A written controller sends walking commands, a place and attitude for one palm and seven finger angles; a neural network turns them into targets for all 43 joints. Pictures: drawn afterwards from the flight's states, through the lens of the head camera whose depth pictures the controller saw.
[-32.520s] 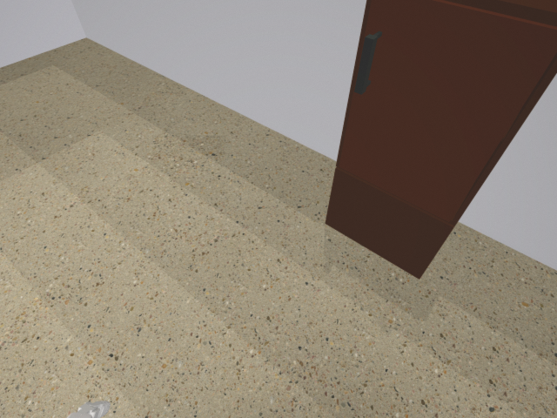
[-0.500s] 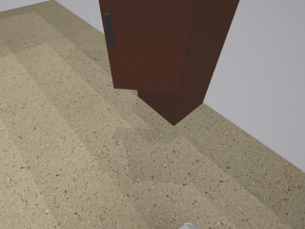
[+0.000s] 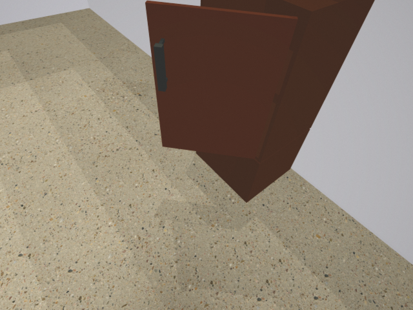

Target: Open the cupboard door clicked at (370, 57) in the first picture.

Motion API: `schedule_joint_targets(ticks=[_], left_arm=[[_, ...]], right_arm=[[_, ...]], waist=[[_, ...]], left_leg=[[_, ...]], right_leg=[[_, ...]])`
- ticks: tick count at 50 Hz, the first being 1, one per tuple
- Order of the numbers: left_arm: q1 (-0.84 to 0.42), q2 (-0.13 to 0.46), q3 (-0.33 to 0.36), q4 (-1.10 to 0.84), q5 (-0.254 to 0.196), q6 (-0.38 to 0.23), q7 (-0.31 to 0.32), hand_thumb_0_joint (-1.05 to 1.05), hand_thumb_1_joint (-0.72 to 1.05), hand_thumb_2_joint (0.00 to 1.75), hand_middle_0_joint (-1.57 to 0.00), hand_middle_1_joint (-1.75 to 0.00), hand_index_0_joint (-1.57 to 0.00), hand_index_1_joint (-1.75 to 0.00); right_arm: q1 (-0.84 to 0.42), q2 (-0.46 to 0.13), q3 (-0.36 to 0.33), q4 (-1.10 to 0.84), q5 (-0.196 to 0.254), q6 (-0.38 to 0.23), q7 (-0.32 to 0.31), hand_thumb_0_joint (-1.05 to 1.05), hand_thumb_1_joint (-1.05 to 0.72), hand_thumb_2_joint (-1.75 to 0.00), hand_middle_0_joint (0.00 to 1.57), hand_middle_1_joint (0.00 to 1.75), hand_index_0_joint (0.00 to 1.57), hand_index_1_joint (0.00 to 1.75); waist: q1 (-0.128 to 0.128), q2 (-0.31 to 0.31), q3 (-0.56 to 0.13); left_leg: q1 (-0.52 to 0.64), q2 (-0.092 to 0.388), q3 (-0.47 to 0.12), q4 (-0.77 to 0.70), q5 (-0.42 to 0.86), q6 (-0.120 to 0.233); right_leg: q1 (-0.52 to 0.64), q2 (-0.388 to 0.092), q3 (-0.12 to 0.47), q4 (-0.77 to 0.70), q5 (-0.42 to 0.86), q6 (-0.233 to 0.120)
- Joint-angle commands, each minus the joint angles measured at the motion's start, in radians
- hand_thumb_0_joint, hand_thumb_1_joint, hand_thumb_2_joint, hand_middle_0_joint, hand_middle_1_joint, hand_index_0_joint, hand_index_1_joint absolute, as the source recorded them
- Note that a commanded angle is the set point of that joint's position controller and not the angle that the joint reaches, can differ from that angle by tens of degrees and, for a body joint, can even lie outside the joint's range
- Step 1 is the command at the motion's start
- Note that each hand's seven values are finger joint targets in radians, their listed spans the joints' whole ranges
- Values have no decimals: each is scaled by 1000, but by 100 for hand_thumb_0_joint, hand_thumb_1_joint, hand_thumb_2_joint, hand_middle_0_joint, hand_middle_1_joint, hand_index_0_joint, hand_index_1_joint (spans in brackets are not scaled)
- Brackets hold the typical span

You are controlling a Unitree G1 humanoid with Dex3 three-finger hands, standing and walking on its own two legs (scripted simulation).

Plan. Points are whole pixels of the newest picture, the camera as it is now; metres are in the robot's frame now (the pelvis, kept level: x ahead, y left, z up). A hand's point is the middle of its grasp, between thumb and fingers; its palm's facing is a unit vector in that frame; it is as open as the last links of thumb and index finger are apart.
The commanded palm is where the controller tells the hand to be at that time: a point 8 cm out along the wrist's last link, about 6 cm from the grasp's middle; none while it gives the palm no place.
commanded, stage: take the last steps up to it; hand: left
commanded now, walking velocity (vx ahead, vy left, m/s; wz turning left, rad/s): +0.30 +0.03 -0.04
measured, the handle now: (162, 65) +0.79 +0.22 +0.05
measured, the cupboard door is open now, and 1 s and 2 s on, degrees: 43 43 43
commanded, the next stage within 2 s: come to a stop and stand still in 0.34 s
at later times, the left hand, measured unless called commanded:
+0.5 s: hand (137, 264) +0.24 +0.18 -0.16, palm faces +0.04 -0.98 -0.19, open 7.3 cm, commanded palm none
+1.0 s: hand (135, 251) +0.27 +0.20 -0.16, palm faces +0.01 -0.96 -0.29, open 7.4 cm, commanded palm none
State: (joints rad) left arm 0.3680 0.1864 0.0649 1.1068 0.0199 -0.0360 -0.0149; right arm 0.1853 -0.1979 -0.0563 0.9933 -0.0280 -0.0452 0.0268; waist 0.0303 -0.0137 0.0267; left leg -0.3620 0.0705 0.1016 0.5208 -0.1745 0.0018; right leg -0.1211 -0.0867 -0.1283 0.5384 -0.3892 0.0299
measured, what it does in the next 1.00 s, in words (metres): walks ahead: right foot, then left foot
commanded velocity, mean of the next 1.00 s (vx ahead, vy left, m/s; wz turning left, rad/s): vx -0.01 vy -0.02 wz -0.01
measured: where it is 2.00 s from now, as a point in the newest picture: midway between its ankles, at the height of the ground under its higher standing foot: outside the picture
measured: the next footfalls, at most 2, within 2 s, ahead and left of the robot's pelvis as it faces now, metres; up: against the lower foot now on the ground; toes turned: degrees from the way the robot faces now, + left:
right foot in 0.34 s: +0.22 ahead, -0.12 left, +0.00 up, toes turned -9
left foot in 0.58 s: +0.23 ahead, +0.10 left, +0.00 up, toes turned +0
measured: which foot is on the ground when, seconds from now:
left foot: down 0.00-0.34, up 0.36-0.56, down 0.58-1.00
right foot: up 0.00-0.32, down 0.34-0.66, up 0.68-0.90, down 0.92-1.00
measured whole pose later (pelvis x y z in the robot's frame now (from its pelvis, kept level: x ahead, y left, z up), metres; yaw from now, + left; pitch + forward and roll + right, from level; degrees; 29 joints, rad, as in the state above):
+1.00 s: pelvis +0.20 -0.01 +0.00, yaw -1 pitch +0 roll +0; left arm 0.19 0.21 0.05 0.98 0.03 0.03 0.02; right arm 0.15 -0.22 -0.07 1.01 -0.01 0.07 -0.03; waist 0.00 0.03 0.07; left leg -0.39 0.03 0.02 0.81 -0.47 -0.02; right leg -0.24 -0.01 -0.05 0.57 -0.33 -0.03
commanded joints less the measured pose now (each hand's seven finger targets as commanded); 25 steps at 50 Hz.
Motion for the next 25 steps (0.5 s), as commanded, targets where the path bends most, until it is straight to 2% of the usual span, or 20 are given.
schedule_joint_targets(ticks=[1, 2, 3, 4, 5, 7, 9, 11, 13, 14, 15, 16, 17, 18, 19, 20, 21, 22, 24, 25], left_arm=[[-171, 55, -1, -158, 1, -23, 5, 0, 90, 90, -20, -30, -20, -30], [-178, 57, 2, -152, 1, -19, 2, 0, 90, 90, -20, -30, -20, -30], [-164, 62, 6, -139, 4, -13, -3, 0, 90, 90, -20, -30, -20, -30], [-132, 57, 4, -122, 7, -7, -10, 0, 90, 90, -20, -30, -20, -30], [-115, 42, 2, -113, 8, -1, -13, 0, 90, 90, -20, -30, -20, -30], [-117, 27, -5, -115, 3, 5, -13, 0, 90, 90, -20, -30, -20, -30], [-136, 16, -8, -122, 3, 4, -12, 0, 90, 90, -20, -30, -20, -30], [-147, 19, -8, -124, 6, 7, -11, 0, 90, 90, -20, -30, -20, -30], [-126, 34, -3, -117, 9, 7, -11, 0, 90, 90, -20, -30, -20, -30], [-91, 57, 3, -106, 8, 2, -7, 0, 90, 90, -20, -30, -20, -30], [-48, 92, 12, -91, 8, -4, -2, 0, 90, 90, -20, -30, -20, -30], [26, 157, 25, -72, 11, -13, 4, 0, 90, 90, -20, -30, -20, -30], [82, 236, 38, -60, 3, -11, 10, 0, 90, 90, -20, -30, -20, -30], [78, 226, 38, -64, -1, -14, 19, 0, 90, 90, -20, -30, -20, -30], [31, 182, 33, -70, -1, -13, 28, 0, 90, 90, -20, -30, -20, -30], [-15, 147, 24, -85, -1, -13, 32, 0, 90, 90, -20, -30, -20, -30], [-42, 126, 19, -95, 0, -17, 32, 0, 90, 90, -20, -30, -20, -30], [-63, 117, 16, -99, 1, -22, 30, 0, 90, 90, -20, -30, -20, -30], [-111, 110, 14, -102, 5, -23, 33, 0, 90, 90, -20, -30, -20, -30], [-131, 107, 8, -100, -1, -19, 35, 0, 90, 90, -20, -30, -20, -30]], right_arm=[[354, -224, -44, 47, -14, -7, -42, 0, -90, -90, 20, 30, 20, 30], [273, -188, -33, 18, -9, -10, -45, 0, -90, -90, 20, 30, 20, 30], [205, -149, -20, 3, -7, -14, -46, 0, -90, -90, 20, 30, 20, 30], [163, -124, -11, -2, -6, -22, -49, 0, -90, -90, 20, 30, 20, 30], [157, -113, -6, 2, -7, -28, -50, 0, -90, -90, 20, 30, 20, 30], [150, -115, -4, 12, -5, -32, -48, 0, -90, -90, 20, 30, 20, 30], [143, -112, -10, 21, -6, -26, -45, 0, -90, -90, 20, 30, 20, 30], [143, -121, -12, 32, -5, -17, -42, 0, -90, -90, 20, 30, 20, 30], [130, -117, -9, 39, -2, -7, -40, 0, -90, -90, 20, 30, 20, 30], [123, -102, -6, 44, 1, -5, -38, 0, -90, -90, 20, 30, 20, 30], [116, -81, 2, 45, 6, -6, -36, 0, -90, -90, 20, 30, 20, 30], [115, -43, 9, 32, 11, -5, -31, 0, -90, -90, 20, 30, 20, 30], [125, -37, 9, 9, 11, -1, -26, 0, -90, -90, 20, 30, 20, 30], [91, -60, 3, 10, 11, 5, -30, 0, -90, -90, 20, 30, 20, 30], [62, -58, -5, 5, 10, 10, -31, 0, -90, -90, 20, 30, 20, 30], [53, -60, -2, 10, 9, 10, -29, 0, -90, -90, 20, 30, 20, 30], [59, -41, -1, 17, 9, 12, -25, 0, -90, -90, 20, 30, 20, 30], [72, -17, 6, 26, 9, 15, -23, 0, -90, -90, 20, 30, 20, 30], [112, 35, 19, 47, 16, 20, -27, 0, -90, -90, 20, 30, 20, 30], [157, 43, 28, 65, 15, 26, -32, 0, -90, -90, 20, 30, 20, 30]], waist=[[-158, 211, -39], [-124, 211, -17], [-89, 184, 15], [-59, 168, 18], [-47, 157, -1], [-36, 123, -26], [-35, 91, -8], [-32, 91, 11], [-11, 88, 23], [9, 72, 18], [32, 25, 17], [63, -117, -7], [69, -254, -21], [82, -258, -16], [58, -272, 26], [36, -217, 42], [15, -160, 23], [-3, -113, 4], [-29, -86, -3], [-51, -58, -27]], left_leg=[[391, 369, -517, -298, -277, 221], [309, 345, -478, -317, -292, 213], [229, 318, -404, -340, -279, 187], [188, 283, -316, -343, -208, 158], [194, 253, -256, -338, -113, 148], [197, 233, -165, -327, -5, 154], [167, 216, -135, -323, -4, 160], [135, 207, -129, -312, -66, 157], [98, 173, -103, -263, -133, 129], [72, 136, -80, -202, -141, 102], [4, 79, -28, -105, -167, 64], [-119, -21, 51, 83, -254, 16], [-227, -66, 77, 280, -430, -9], [-235, -25, -17, 442, -461, -6], [-271, 0, -65, 505, -399, -5], [-275, 27, -88, 509, -333, -8], [-221, 36, -82, 473, -289, -14], [-157, 31, -61, 401, -269, -23], [-18, 2, -24, 192, -207, -42], [64, -20, -11, 86, -93, -52]], right_leg=[[-583, 18, 75, 641, -180, -55], [-598, -20, 110, 692, -99, -52], [-567, -48, 124, 676, -37, -47], [-513, -62, 118, 622, 4, -41], [-479, -54, 102, 564, 32, -34], [-402, -50, 77, 402, 49, -28], [-318, -23, 39, 249, 59, -28], [-245, 1, 18, 166, 93, -28], [-145, 30, -5, 71, 148, -27], [-68, 33, 8, -7, 168, -35], [37, 1, 67, -68, 158, -52], [153, -156, 284, -173, 127, -118], [213, -328, 501, -294, 89, -223], [141, -358, 561, -350, -13, -270], [106, -329, 523, -355, 12, -267], [72, -310, 442, -345, 82, -257], [29, -282, 347, -330, 190, -240], [-5, -257, 270, -317, 311, -224], [-66, -202, 157, -257, 554, -199], [-85, -163, 116, -208, 585, -175]])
